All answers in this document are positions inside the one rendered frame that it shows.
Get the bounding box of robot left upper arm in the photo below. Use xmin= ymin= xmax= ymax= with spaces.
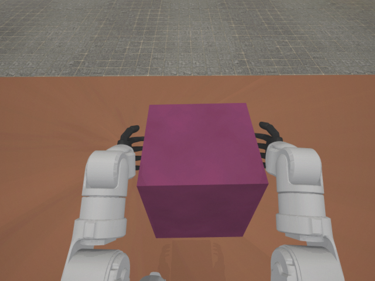
xmin=62 ymin=249 xmax=130 ymax=281

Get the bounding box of carton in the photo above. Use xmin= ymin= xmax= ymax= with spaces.
xmin=137 ymin=103 xmax=268 ymax=238

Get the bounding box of left robot forearm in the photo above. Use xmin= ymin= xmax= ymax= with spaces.
xmin=61 ymin=144 xmax=135 ymax=281

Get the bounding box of robot left hand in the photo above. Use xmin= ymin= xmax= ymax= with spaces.
xmin=117 ymin=125 xmax=144 ymax=170

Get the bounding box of right robot forearm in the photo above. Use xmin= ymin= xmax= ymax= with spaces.
xmin=265 ymin=141 xmax=345 ymax=281

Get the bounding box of robot left shin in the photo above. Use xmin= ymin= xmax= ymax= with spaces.
xmin=150 ymin=272 xmax=161 ymax=277

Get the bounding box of robot right upper arm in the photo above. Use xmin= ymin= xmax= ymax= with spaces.
xmin=271 ymin=245 xmax=344 ymax=281

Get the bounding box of robot right hand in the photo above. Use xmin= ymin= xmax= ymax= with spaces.
xmin=255 ymin=122 xmax=283 ymax=168

